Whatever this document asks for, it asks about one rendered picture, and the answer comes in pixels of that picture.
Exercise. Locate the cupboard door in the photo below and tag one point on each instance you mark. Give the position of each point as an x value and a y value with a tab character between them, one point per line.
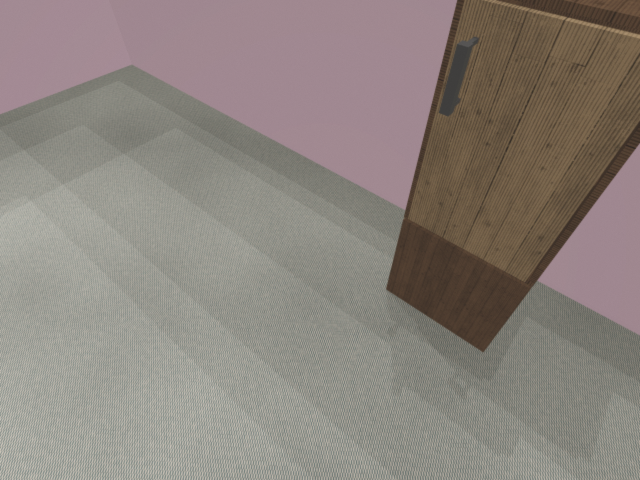
546	103

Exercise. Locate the handle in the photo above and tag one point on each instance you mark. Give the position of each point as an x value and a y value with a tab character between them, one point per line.
456	75

